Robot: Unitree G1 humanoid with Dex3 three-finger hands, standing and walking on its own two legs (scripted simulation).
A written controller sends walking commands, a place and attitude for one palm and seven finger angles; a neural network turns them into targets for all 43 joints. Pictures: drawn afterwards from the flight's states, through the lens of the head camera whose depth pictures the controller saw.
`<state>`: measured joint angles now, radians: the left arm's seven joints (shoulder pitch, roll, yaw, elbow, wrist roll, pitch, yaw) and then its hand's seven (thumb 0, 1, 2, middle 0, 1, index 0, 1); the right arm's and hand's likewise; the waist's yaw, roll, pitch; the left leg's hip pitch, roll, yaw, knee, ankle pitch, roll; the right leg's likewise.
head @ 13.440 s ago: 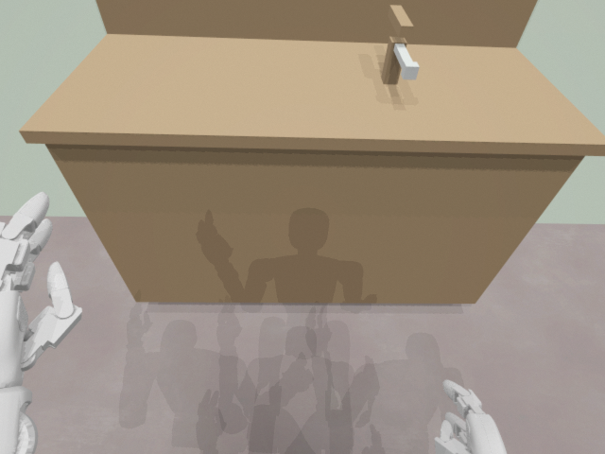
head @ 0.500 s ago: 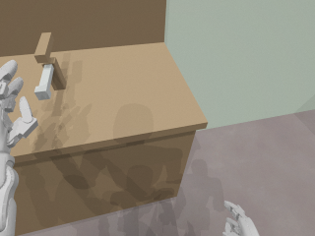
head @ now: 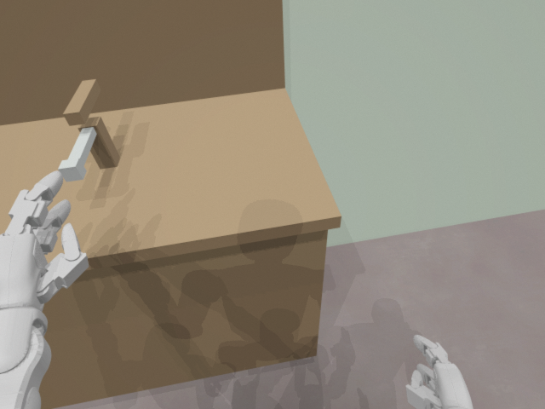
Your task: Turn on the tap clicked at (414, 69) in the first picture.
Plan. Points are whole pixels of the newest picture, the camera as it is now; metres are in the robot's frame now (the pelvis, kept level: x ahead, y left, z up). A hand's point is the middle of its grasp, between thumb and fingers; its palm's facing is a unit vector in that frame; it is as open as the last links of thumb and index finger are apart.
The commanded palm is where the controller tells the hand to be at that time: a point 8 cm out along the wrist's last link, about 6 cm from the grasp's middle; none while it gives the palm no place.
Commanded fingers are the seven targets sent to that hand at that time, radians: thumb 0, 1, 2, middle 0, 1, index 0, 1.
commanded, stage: turn the palm inward beside the body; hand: left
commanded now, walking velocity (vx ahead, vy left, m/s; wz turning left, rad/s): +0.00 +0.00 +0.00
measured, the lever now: (72, 170) +0.42 +0.40 +0.15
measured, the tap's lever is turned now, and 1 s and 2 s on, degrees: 0 0 0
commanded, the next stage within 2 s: reach beside the lever's end, fingers flat in 1.56 s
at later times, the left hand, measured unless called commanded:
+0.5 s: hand (65, 260) +0.22 +0.27 +0.18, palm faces +0.43 -0.88 -0.19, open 7.4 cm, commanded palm +0.16 +0.31 +0.19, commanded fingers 0.00 0.90 0.90 -0.20 -0.30 -0.20 -0.30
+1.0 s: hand (45, 292) +0.17 +0.26 +0.19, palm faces +0.46 -0.88 -0.12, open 7.4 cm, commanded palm +0.12 +0.30 +0.20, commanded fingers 0.00 0.90 0.90 -0.20 -0.30 -0.20 -0.30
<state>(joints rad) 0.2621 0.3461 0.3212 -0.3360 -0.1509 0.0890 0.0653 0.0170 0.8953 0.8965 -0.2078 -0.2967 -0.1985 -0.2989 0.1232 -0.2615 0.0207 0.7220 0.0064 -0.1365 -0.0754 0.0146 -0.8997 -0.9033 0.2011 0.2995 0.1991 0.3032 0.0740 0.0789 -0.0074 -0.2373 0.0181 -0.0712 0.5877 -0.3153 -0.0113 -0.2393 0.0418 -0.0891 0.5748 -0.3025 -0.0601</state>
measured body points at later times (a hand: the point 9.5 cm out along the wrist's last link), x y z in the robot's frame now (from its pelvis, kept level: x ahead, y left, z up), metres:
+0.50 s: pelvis +0.01 +0.03 +0.00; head +0.00 +0.01 +0.45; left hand +0.19 +0.31 +0.19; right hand +0.22 -0.18 -0.08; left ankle +0.01 +0.15 -0.73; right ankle +0.01 -0.07 -0.73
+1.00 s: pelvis -0.02 +0.03 +0.01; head -0.06 +0.00 +0.45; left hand +0.14 +0.30 +0.19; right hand +0.21 -0.17 -0.06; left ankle +0.01 +0.15 -0.73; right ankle +0.01 -0.07 -0.73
